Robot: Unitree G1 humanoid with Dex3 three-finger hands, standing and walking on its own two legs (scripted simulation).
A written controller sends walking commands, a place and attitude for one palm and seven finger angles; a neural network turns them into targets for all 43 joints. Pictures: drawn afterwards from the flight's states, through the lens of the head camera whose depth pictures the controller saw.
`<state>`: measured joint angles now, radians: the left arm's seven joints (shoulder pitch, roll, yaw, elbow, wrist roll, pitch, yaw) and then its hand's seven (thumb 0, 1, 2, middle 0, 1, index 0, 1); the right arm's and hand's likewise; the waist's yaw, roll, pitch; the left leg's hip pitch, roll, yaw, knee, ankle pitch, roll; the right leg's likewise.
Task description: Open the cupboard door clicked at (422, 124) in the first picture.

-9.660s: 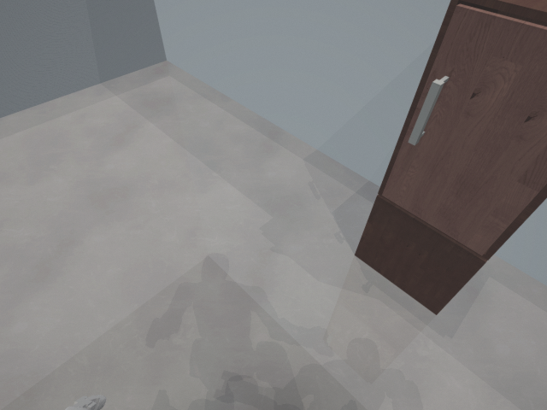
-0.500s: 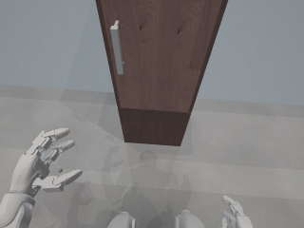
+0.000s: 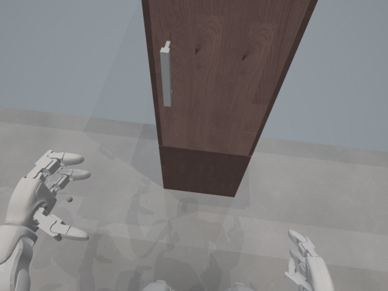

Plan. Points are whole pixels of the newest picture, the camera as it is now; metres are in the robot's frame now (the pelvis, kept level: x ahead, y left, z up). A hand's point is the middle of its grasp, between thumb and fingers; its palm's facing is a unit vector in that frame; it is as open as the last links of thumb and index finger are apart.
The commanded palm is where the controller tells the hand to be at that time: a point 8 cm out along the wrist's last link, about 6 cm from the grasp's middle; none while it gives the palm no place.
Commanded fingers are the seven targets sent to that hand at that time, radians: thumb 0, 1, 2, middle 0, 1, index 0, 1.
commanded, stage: raise the hand with hooked fingers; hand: left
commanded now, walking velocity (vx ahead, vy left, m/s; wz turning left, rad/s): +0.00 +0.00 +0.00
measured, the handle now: (167, 75) +0.64 +0.12 +0.07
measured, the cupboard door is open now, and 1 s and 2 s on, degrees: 0 0 0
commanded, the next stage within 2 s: move the hooked fingers beside the handle in 0.78 s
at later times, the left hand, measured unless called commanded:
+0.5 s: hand (71, 174) +0.30 +0.26 +0.09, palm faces -0.04 -1.00 -0.04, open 14.0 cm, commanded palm +0.27 +0.30 +0.09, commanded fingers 0.00 -0.50 0.30 -0.30 -1.20 -0.30 -1.20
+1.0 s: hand (73, 173) +0.30 +0.25 +0.08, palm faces -0.02 -1.00 -0.02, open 14.0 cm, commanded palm +0.29 +0.30 +0.09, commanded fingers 0.00 -0.50 0.30 -0.30 -1.20 -0.30 -1.20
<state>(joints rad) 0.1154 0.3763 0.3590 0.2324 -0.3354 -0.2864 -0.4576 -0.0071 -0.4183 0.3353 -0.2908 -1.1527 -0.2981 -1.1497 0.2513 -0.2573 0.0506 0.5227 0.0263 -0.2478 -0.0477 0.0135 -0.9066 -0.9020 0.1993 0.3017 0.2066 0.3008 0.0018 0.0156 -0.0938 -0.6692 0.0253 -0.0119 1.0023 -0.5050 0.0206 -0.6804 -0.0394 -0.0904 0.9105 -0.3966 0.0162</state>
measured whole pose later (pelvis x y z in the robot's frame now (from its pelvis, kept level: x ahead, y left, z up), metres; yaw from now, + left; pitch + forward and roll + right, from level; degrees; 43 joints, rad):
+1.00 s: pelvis +0.00 -0.01 +0.01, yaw +0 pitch +10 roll -2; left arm -0.11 0.42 0.43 0.51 -0.35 -0.29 -0.55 -0.01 -0.50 0.30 -0.30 -1.20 -0.30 -1.20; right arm 0.28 -0.28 0.05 0.55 0.03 -0.20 -0.07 0.01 -0.91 -0.90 0.20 0.30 0.21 0.30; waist -0.01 0.02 -0.07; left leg -0.62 0.03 -0.01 0.92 -0.47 0.00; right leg -0.64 -0.03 -0.09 0.85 -0.37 0.00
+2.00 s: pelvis +0.00 -0.01 +0.00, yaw -2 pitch +18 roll -2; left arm -0.80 0.58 0.45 1.15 -0.14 -0.38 -0.42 -0.01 -0.50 0.30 -0.30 -1.20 -0.30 -1.20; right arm 0.37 -0.28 0.05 0.61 0.01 0.00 -0.04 0.01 -0.91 -0.90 0.20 0.30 0.21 0.30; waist -0.14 0.00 -0.08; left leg -0.83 0.05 0.01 0.99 -0.48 0.01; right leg -0.86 -0.01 -0.06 0.91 -0.36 0.00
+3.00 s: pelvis +0.03 +0.00 -0.01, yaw -4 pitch +24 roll -4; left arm -0.98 0.62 0.46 1.21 -0.05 -0.35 -0.31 -0.01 -0.50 0.30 -0.29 -1.20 -0.30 -1.20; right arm 0.43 -0.26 0.05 0.58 -0.04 0.12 0.02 0.00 -0.91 -0.90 0.20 0.30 0.21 0.30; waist -0.22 0.03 -0.10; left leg -0.91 0.07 0.00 1.01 -0.52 0.02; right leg -0.92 0.01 -0.07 0.88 -0.38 0.01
